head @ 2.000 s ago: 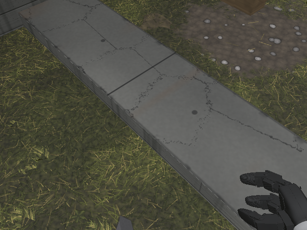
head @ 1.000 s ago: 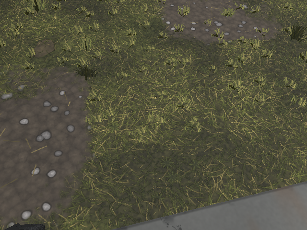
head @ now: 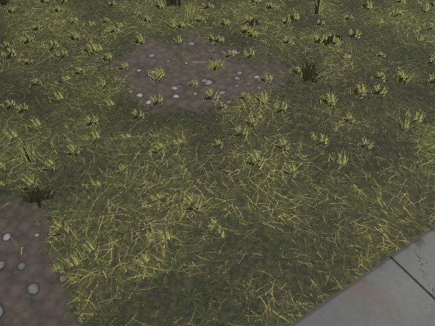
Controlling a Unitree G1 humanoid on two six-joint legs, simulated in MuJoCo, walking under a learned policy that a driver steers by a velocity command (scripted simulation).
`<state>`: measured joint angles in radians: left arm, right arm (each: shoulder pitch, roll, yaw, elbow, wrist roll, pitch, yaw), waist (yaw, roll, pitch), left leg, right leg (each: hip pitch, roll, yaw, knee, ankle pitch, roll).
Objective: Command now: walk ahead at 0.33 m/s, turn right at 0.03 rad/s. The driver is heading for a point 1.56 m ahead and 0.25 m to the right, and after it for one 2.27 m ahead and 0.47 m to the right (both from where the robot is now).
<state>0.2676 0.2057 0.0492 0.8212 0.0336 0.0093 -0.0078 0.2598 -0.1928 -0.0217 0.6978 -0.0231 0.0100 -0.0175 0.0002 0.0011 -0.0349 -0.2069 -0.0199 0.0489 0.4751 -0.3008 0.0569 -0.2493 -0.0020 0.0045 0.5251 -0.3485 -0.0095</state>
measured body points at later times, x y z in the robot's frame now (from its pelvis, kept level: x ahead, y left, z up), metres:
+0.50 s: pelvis +0.20 -0.04 +0.00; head +0.21 -0.06 +0.45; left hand +0.16 +0.21 -0.12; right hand +0.42 -0.27 -0.08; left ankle +0.35 +0.11 -0.66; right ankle +0.07 -0.13 -0.74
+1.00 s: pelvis +0.65 +0.01 -0.01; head +0.67 +0.00 +0.44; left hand +0.87 +0.23 -0.09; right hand +0.57 -0.25 -0.14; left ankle +0.52 +0.08 -0.74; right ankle +0.85 -0.14 -0.67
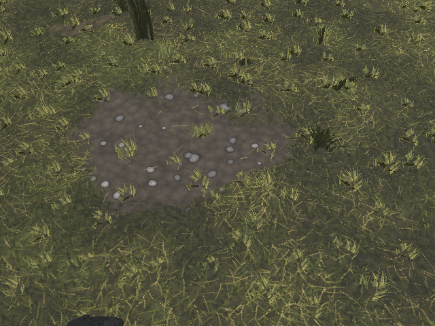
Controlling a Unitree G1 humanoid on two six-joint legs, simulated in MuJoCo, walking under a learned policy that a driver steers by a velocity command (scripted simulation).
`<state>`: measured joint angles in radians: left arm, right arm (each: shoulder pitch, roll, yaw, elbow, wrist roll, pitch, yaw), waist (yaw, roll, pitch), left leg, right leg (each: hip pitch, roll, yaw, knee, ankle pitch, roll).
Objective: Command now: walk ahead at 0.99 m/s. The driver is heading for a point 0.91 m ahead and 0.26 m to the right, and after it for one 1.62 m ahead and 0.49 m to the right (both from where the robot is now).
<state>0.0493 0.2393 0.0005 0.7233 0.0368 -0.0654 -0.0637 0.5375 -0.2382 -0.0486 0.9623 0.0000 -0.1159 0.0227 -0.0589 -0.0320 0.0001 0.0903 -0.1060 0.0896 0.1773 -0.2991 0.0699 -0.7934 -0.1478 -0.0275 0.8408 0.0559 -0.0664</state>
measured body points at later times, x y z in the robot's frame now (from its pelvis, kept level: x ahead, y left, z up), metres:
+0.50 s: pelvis +0.50 -0.02 +0.00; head +0.53 -0.02 +0.45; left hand +0.40 +0.23 -0.13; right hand +0.75 -0.24 -0.07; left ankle +0.73 +0.13 -0.68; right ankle +0.35 -0.10 -0.73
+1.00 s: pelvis +0.96 -0.08 -0.02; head +0.99 -0.09 +0.42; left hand +1.29 +0.01 -0.08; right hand +0.78 -0.28 -0.16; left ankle +0.80 +0.11 -0.72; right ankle +1.12 -0.20 -0.71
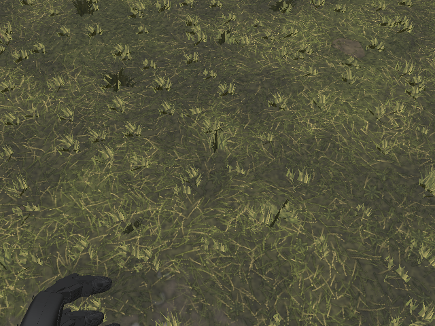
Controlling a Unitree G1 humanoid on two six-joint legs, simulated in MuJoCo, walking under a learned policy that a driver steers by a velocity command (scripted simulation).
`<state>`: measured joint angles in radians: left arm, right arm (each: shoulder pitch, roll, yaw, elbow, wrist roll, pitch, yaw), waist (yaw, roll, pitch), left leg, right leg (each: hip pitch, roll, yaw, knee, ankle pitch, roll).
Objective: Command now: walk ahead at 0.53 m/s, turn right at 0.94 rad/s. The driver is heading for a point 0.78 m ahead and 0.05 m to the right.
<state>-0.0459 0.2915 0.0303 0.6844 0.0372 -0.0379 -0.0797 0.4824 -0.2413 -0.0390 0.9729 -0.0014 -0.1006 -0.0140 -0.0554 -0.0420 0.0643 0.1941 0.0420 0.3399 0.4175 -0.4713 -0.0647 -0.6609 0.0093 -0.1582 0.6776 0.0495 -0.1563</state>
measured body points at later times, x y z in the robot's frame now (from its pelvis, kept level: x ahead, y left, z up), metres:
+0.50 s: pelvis +0.22 +0.03 +0.03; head +0.25 +0.01 +0.47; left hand +0.38 +0.29 -0.08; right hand +0.29 -0.27 -0.08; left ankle +0.34 +0.15 -0.67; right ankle +0.20 -0.02 -0.71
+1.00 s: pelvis +0.26 +0.07 +0.03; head +0.27 +0.06 +0.48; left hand +0.45 +0.27 -0.10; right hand +0.24 -0.20 -0.10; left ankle +0.32 +0.15 -0.71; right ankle +0.18 -0.03 -0.71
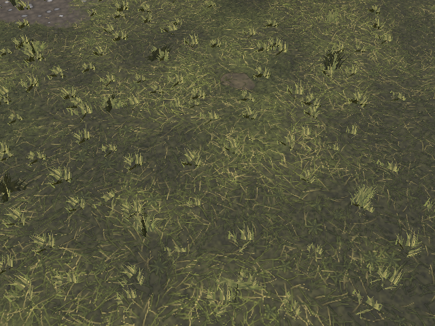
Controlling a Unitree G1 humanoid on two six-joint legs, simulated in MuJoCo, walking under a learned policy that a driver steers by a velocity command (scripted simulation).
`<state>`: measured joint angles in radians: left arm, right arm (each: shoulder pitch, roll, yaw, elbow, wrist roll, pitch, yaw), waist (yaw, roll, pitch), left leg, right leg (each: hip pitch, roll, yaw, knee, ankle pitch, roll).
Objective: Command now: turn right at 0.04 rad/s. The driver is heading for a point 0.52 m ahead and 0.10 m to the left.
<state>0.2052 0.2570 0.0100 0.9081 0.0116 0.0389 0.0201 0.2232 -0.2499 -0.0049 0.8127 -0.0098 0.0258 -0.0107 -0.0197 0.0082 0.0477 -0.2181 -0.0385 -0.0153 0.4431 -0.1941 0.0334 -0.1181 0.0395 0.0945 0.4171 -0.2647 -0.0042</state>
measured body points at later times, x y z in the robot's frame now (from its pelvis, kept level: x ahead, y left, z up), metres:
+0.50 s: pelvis +0.00 -0.01 +0.00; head +0.00 -0.02 +0.45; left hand +0.02 +0.24 -0.15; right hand +0.03 -0.27 -0.15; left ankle +0.02 +0.10 -0.74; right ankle -0.03 -0.12 -0.74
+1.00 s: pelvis +0.01 -0.01 +0.00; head +0.01 -0.02 +0.45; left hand +0.00 +0.22 -0.16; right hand +0.01 -0.25 -0.16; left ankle +0.02 +0.10 -0.74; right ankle -0.03 -0.12 -0.74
